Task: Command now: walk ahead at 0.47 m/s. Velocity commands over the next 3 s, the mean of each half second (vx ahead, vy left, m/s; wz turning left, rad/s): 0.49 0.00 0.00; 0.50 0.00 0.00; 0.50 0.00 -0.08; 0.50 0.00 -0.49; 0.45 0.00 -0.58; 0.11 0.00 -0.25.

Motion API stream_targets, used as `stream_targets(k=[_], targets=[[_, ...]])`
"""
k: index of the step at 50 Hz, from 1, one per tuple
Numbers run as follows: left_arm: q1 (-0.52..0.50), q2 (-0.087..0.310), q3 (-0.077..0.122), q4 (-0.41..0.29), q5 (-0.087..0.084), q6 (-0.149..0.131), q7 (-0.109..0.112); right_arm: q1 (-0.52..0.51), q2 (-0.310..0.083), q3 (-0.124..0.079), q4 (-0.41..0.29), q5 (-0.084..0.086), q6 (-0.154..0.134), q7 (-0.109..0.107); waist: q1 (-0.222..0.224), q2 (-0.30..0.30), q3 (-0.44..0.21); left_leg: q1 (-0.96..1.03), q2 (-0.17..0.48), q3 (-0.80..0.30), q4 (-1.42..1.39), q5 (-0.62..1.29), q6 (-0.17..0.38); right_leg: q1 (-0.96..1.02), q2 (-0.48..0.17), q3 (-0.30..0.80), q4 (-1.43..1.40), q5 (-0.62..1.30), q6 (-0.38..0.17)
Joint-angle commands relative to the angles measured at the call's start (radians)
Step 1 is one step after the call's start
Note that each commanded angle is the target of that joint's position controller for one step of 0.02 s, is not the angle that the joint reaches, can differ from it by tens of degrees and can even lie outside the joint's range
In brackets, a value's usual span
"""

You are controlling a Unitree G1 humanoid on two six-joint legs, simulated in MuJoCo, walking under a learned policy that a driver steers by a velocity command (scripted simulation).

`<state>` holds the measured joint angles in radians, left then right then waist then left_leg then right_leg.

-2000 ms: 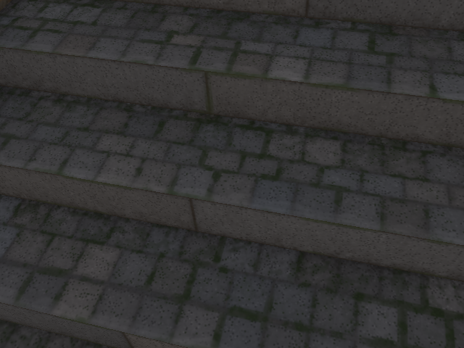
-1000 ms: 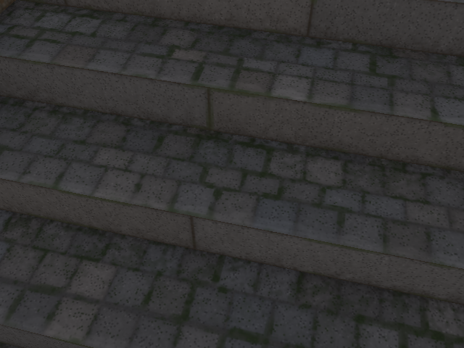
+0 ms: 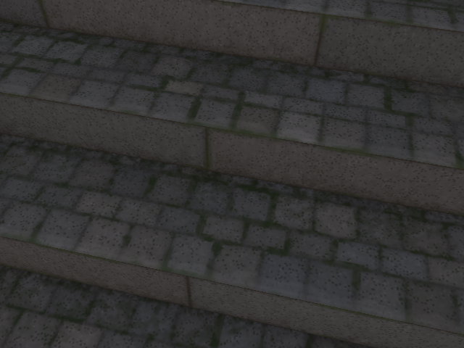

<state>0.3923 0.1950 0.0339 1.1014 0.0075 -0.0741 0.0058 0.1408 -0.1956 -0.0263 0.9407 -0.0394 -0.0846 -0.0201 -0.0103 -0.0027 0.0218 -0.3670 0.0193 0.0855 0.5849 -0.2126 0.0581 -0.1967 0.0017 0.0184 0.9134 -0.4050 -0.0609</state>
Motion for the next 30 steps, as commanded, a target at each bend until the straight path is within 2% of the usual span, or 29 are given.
stream_targets(k=[1, 2, 3, 4, 5, 6, 7, 8, 10, 11, 12, 13, 14, 15, 16, 17, 18, 19, 20, 21, 22, 23, 24, 25, 26, 27, 28, 29, 30], targets=[[0.1, -0.019, -0.005, -0.101, -0.016, -0.004, 0.006, 0.339, -0.273, -0.062, 0.082, 0.018, 0.032, 0.004, 0.003, 0.287, -0.164, 0.39, 0.432, -0.662, -0.379, -0.081, 0.187, -0.524, 0.053, 0.072, 0.761, 0.004, -0.047], [-0.028, 0.037, 0.001, -0.131, 0.027, 0.006, -0.001, 0.195, -0.146, -0.033, 0.048, 0.026, 0.037, 0.02, 0.012, 0.139, 0.025, 0.235, 0.363, -0.626, -0.461, -0.552, 0.196, -0.637, -0.015, -0.007, 0.838, 0.032, -0.033], [-0.104, 0.036, 0.006, -0.167, 0.044, 0.014, -0.009, 0.159, -0.1, -0.018, 0.048, 0.019, 0.031, 0.029, 0.02, 0.105, 0.083, 0.155, 0.315, -0.549, -0.461, -0.608, 0.172, -0.704, -0.023, -0.026, 0.897, 0.019, -0.035], [-0.137, 0.008, -0.004, -0.194, 0.047, 0.026, -0.014, 0.183, -0.057, 0.0, 0.073, 0.009, 0.023, 0.031, 0.03, 0.069, 0.093, 0.098, 0.266, -0.461, -0.437, -0.525, 0.149, -0.734, -0.043, -0.019, 0.935, 0.04, -0.035], [-0.192, -0.033, -0.016, -0.236, 0.041, 0.043, -0.014, 0.263, -0.039, 0.007, 0.115, 0.007, 0.016, 0.023, 0.012, 0.083, 0.08, 0.077, 0.258, -0.411, -0.432, -0.452, 0.162, -0.795, -0.036, -0.045, 1.094, 0.03, -0.045], [-0.24, -0.082, -0.034, -0.279, 0.025, 0.058, -0.001, 0.32, -0.038, 0.01, 0.151, 0.004, 0.004, 0.024, 0.008, 0.1, 0.074, 0.09, 0.259, -0.386, -0.423, -0.423, 0.167, -0.907, -0.024, -0.055, 1.267, -0.007, -0.061], [-0.276, -0.103, -0.048, -0.326, 0.019, 0.062, 0.011, 0.346, -0.043, 0.013, 0.172, 0.007, -0.006, 0.025, 0.018, 0.077, 0.068, 0.109, 0.262, -0.37, -0.406, -0.422, 0.154, -1.001, -0.028, -0.021, 1.328, -0.019, -0.076], [-0.316, -0.112, -0.061, -0.369, 0.017, 0.063, 0.018, 0.349, -0.039, 0.02, 0.181, 0.006, -0.013, 0.028, 0.03, 0.056, 0.076, 0.098, 0.266, -0.352, -0.407, -0.416, 0.143, -1.063, -0.033, 0.003, 1.347, -0.018, -0.081], [-0.401, -0.123, -0.078, -0.448, 0.005, 0.062, 0.036, 0.36, -0.051, 0.03, 0.192, 0.005, -0.02, 0.031, 0.036, 0.069, 0.072, 0.123, 0.291, -0.339, -0.433, -0.421, 0.142, -1.198, -0.019, 0.024, 1.482, -0.061, -0.09], [-0.433, -0.111, -0.083, -0.485, 0.001, 0.062, 0.039, 0.339, -0.06, 0.036, 0.189, 0.011, -0.021, 0.027, 0.052, 0.045, 0.09, 0.092, 0.279, -0.301, -0.46, -0.438, 0.129, -1.206, -0.025, 0.019, 1.417, -0.066, -0.078], [-0.465, -0.114, -0.092, -0.52, 0.007, 0.061, 0.037, 0.332, -0.049, 0.045, 0.197, 0.018, -0.019, 0.02, 0.071, 0.005, 0.109, 0.026, 0.254, -0.258, -0.473, -0.402, 0.112, -1.171, -0.041, 0.01, 1.325, -0.037, -0.071], [-0.522, -0.116, -0.105, -0.556, 0.005, 0.064, 0.03, 0.331, -0.056, 0.051, 0.195, 0.027, -0.014, 0.011, 0.069, -0.027, 0.108, -0.014, 0.206, -0.194, -0.521, -0.398, 0.1, -1.107, -0.056, -0.067, 1.124, -0.003, -0.056], [-0.554, -0.106, -0.107, -0.579, 0.005, 0.072, 0.024, 0.347, -0.054, 0.055, 0.197, 0.032, -0.013, -0.005, 0.048, -0.009, 0.11, -0.035, 0.188, -0.188, -0.57, -0.353, 0.127, -1.052, -0.067, -0.113, 1.033, 0.024, -0.035], [-0.554, -0.106, -0.116, -0.59, 0.011, 0.082, 0.016, 0.371, -0.074, 0.049, 0.19, 0.049, -0.009, -0.032, 0.029, 0.008, 0.076, -0.019, 0.203, -0.202, -0.671, -0.2, 0.18, -0.941, -0.082, -0.157, 0.901, 0.007, -0.025], [-0.529, -0.11, -0.124, -0.588, 0.008, 0.086, 0.013, 0.369, -0.09, 0.045, 0.194, 0.063, -0.003, -0.044, 0.033, 0.027, 0.07, 0.027, 0.177, -0.154, -0.702, -0.053, 0.192, -0.829, -0.099, -0.165, 0.73, -0.005, -0.027], [-0.485, -0.117, -0.127, -0.555, -0.001, 0.084, 0.009, 0.341, -0.087, 0.043, 0.16, 0.071, -0.003, -0.045, 0.03, 0.007, 0.006, 0.051, 0.159, -0.077, -0.692, 0.23, 0.185, -0.623, -0.083, -0.208, 0.549, -0.026, -0.042], [-0.45, -0.12, -0.126, -0.533, -0.009, 0.082, 0.012, 0.363, -0.123, 0.033, 0.148, 0.068, -0.001, -0.042, 0.029, 0.035, -0.052, 0.131, 0.163, -0.034, -0.612, 0.611, 0.186, -0.486, -0.037, -0.244, 0.43, -0.08, -0.054], [-0.324, -0.106, -0.111, -0.481, -0.022, 0.083, 0.021, 0.41, -0.143, 0.024, 0.152, 0.065, -0.004, -0.039, 0.071, 0.127, -0.183, 0.254, 0.196, 0.008, -0.449, 1.23, 0.204, -0.36, 0.044, -0.278, 0.43, -0.14, -0.067], [-0.188, -0.065, -0.089, -0.432, -0.028, 0.078, 0.022, 0.398, -0.18, 0.008, 0.138, 0.053, -0.004, -0.029, 0.124, 0.201, -0.275, 0.403, 0.231, 0.013, -0.25, 1.529, 0.19, -0.313, 0.089, -0.268, 0.355, -0.182, -0.079], [-0.097, -0.013, -0.067, -0.42, -0.002, 0.061, 0.018, 0.374, -0.194, -0.007, 0.123, 0.063, -0.006, -0.006, 0.171, 0.229, -0.353, 0.453, 0.25, 0.017, -0.047, 1.623, 0.167, -0.201, 0.101, -0.21, 0.2, -0.145, -0.108], [-0.023, 0.058, -0.033, -0.384, 0.022, 0.05, 0.024, 0.342, -0.179, -0.02, 0.085, 0.059, -0.015, 0.012, 0.202, 0.175, -0.372, 0.264, 0.196, -0.005, 0.221, 1.386, 0.129, -0.083, -0.015, 0.129, 0.011, -0.27, -0.164], [0.069, 0.199, 0.014, -0.319, 0.041, 0.07, 0.036, 0.313, -0.093, -0.019, 0.007, 0.041, -0.014, 0.059, 0.194, -0.211, -0.371, -0.12, 0.005, -0.046, 0.574, 0.514, 0.083, 0.061, -0.237, 0.779, -0.464, -0.63, -0.255], [-0.03, 0.231, 0.042, -0.308, 0.021, 0.086, 0.044, 0.259, -0.053, -0.033, -0.012, -0.03, -0.015, 0.082, 0.155, -0.222, -0.282, -0.335, -0.074, -0.242, 1.013, 0.124, 0.075, -0.01, -0.295, 1.126, -0.747, -0.855, -0.252], [-0.152, 0.186, 0.033, -0.297, 0.017, 0.072, 0.036, 0.203, 0.003, -0.026, -0.085, -0.05, -0.005, 0.076, 0.051, -0.093, -0.097, -0.464, -0.049, -0.286, 1.244, 0.131, 0.068, -0.174, -0.335, 1.005, -0.708, -0.828, -0.196], [-0.186, 0.094, 0.014, -0.251, 0.026, 0.044, 0.018, 0.131, 0.048, -0.005, -0.155, -0.041, -0.007, 0.06, 0.005, 0.008, 0.033, -0.547, -0.029, -0.232, 1.34, 0.138, 0.08, -0.313, -0.311, 0.82, -0.632, -0.713, -0.159], [-0.159, 0.003, -0.007, -0.19, 0.037, 0.02, 0.008, 0.092, 0.064, 0.001, -0.186, -0.023, -0.001, 0.04, -0.022, 0.062, 0.095, -0.607, -0.011, -0.218, 1.365, 0.134, 0.089, -0.375, -0.272, 0.597, -0.559, -0.484, -0.113], [-0.12, -0.056, -0.039, -0.136, 0.096, -0.014, -0.054, 0.135, 0.025, 0.02, -0.107, 0.032, 0.009, 0.067, 0.04, 0.023, 0.146, -0.695, -0.102, -0.512, 1.364, 0.338, 0.197, -0.369, -0.198, 0.432, -0.491, -0.212, -0.096], [-0.109, -0.081, -0.043, -0.093, 0.099, -0.02, -0.07, 0.191, 0.03, 0.02, -0.098, 0.017, 0.009, 0.082, -0.011, 0.002, 0.1, -0.751, -0.095, -0.481, 1.378, 0.349, 0.237, -0.341, -0.184, 0.372, -0.498, -0.109, -0.08], [-0.087, -0.064, -0.044, -0.056, 0.118, -0.02, -0.087, 0.185, 0.022, 0.025, -0.117, 0.008, 0.013, 0.088, -0.051, 0.058, 0.047, -0.811, -0.095, -0.453, 1.357, 0.384, 0.254, -0.268, -0.179, 0.301, -0.505, -0.007, -0.062]])
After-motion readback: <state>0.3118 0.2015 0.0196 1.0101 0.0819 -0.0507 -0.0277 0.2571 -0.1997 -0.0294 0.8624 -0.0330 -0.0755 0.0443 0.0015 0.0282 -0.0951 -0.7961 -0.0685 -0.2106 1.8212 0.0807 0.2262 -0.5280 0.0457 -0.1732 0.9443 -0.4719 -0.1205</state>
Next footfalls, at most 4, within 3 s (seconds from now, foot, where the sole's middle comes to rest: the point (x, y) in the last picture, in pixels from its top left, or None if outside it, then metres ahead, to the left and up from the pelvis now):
0.42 right None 0.30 -0.10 -0.60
1.00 left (218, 229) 0.68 0.05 -0.43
1.56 right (287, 104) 0.97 -0.13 -0.27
2.04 left None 1.32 0.03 -0.10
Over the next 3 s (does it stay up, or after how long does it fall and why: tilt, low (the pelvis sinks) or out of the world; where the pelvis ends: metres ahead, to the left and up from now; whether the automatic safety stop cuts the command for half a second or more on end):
stays up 1.44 -0.27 0.81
